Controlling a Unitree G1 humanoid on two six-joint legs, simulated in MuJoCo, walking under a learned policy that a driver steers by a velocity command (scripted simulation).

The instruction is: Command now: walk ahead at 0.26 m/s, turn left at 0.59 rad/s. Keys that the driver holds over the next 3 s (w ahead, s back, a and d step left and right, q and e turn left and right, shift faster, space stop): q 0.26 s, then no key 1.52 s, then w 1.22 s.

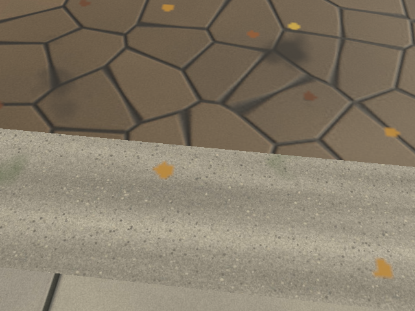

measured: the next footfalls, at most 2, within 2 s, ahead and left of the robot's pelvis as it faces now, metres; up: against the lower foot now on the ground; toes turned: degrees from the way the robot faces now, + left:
right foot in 0.38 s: +0.26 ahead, -0.13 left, +0.00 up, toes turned +16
left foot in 0.70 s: +0.14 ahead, +0.11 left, +0.00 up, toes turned +12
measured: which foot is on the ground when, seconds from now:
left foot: down 0.00-0.40, up 0.42-0.68, down 0.70-1.00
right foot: up 0.00-0.36, down 0.38-1.00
